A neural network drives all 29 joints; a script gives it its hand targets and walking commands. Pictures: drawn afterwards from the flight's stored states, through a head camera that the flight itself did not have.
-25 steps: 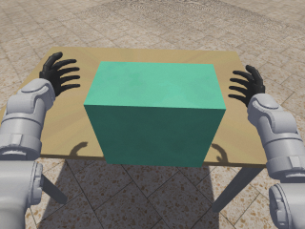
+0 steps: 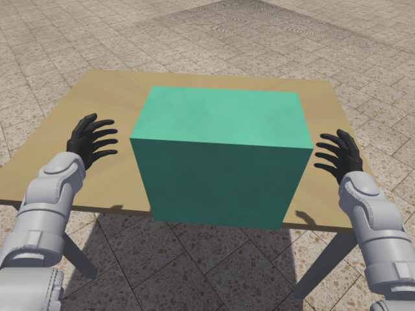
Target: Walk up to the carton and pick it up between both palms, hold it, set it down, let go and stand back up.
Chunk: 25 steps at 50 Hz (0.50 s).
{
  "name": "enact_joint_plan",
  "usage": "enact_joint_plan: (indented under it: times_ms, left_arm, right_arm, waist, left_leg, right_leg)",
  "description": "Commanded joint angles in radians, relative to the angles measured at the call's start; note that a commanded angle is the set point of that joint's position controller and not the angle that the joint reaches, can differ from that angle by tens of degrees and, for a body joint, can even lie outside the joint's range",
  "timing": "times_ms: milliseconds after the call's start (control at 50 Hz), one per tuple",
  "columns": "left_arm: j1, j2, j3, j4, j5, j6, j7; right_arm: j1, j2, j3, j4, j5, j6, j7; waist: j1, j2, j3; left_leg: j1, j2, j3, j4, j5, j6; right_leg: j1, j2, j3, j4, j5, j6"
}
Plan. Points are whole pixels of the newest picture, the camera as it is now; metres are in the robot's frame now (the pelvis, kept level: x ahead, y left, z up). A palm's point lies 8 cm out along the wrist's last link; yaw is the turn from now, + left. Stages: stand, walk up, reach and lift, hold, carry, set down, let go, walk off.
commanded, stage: set down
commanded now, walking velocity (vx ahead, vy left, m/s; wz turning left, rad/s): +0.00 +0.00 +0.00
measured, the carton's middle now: (219, 162) +0.44 +0.00 +0.06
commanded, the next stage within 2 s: none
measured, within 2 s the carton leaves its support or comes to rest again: neither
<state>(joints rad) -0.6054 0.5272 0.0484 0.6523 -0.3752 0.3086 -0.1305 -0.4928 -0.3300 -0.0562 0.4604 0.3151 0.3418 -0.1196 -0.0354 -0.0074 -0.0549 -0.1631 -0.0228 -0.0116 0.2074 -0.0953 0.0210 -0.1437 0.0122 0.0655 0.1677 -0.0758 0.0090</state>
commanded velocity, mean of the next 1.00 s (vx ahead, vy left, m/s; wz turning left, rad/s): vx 0.00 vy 0.00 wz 0.00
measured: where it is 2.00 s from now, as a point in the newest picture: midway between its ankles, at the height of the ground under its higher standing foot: outside the picture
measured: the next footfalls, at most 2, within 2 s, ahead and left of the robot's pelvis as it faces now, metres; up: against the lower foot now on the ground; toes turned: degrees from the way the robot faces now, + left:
none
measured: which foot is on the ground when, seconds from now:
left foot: down 0.00-1.00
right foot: down 0.00-1.00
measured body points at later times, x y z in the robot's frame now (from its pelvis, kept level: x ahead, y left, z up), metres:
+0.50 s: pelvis +0.01 +0.00 +0.00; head +0.01 +0.00 +0.45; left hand +0.33 +0.27 +0.07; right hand +0.32 -0.23 +0.06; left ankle +0.00 +0.10 -0.75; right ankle +0.00 -0.13 -0.75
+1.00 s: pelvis +0.02 +0.00 +0.00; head +0.02 +0.00 +0.45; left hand +0.27 +0.26 +0.02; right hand +0.27 -0.23 +0.01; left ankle +0.00 +0.10 -0.75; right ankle +0.00 -0.13 -0.75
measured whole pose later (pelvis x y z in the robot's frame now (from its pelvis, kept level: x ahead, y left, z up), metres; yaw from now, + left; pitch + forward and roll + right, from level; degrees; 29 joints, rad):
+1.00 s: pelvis +0.02 +0.00 +0.00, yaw -1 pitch +2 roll +0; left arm 0.10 0.43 0.01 0.25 -0.32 0.07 -0.13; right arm 0.18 -0.28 0.01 0.12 0.30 0.12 -0.13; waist 0.04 -0.01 -0.04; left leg -0.13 -0.01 0.01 0.28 -0.17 0.02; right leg -0.13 0.02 0.07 0.26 -0.16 0.00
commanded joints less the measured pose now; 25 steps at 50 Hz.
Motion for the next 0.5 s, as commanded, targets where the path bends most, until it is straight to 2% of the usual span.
enact_joint_plan:
  times_ms: [0, 480]
  left_arm:
    - [-0.273, 0.194, 0.061, -0.18, 0.001, -0.064, 0.0]
    - [0.209, 0.114, 0.067, -0.405, 0.036, -0.219, -0.009]
  right_arm:
    - [-0.26, -0.16, -0.047, -0.195, -0.001, -0.066, 0.001]
    - [0.229, -0.108, -0.011, -0.411, 0.012, -0.212, -0.016]
  waist:
    - [0.01, 0.041, -0.34]
    - [0.056, 0.035, -0.191]
  left_leg:
    - [0.094, 0.009, 0.025, 0.021, 0.237, -0.049]
    - [0.101, 0.027, 0.032, 0.042, 0.235, -0.027]
  right_leg:
    - [0.178, 0.013, -0.001, 0.031, 0.123, -0.032]
    - [0.135, -0.001, 0.013, 0.042, 0.061, -0.035]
